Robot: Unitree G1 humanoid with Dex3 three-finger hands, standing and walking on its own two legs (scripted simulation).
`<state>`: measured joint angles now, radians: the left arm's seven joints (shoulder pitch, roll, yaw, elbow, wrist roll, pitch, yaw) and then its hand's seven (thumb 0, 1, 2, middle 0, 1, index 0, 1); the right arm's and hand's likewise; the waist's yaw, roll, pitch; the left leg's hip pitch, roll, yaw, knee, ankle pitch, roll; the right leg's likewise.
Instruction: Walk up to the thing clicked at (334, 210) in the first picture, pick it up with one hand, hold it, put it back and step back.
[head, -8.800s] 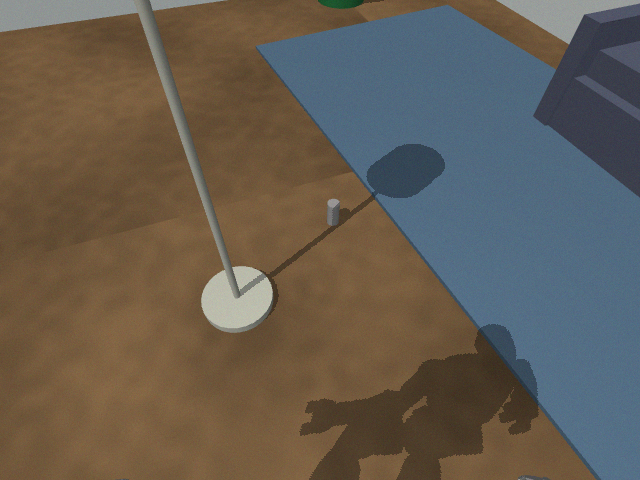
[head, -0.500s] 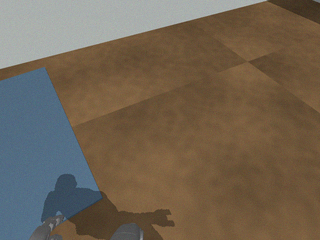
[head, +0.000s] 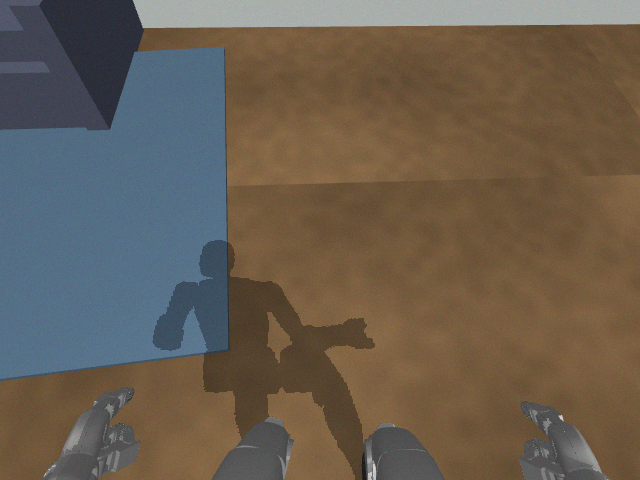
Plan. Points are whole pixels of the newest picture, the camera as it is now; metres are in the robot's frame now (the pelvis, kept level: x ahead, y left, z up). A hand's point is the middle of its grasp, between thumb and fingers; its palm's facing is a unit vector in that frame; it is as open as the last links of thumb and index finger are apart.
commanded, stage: walk up
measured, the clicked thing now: out of the picture +0.05 +1.48 -0.69
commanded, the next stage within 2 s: none
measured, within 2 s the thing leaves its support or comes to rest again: neither
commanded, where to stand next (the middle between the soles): +0.04 +0.06 m, yaw +80 degrees
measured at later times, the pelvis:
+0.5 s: pelvis -0.04 -0.02 +0.00, yaw +30 degrees
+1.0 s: pelvis -0.04 +0.01 +0.01, yaw +55 degrees
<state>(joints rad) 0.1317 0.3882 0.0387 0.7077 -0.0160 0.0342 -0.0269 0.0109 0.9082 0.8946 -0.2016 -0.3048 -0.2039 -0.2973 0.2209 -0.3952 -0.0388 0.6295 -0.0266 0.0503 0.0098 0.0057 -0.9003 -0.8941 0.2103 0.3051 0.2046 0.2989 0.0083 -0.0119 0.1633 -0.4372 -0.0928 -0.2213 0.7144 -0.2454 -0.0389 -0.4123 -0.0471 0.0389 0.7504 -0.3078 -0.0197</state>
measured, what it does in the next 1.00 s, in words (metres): steps on the spot, turning left: left foot, then right foot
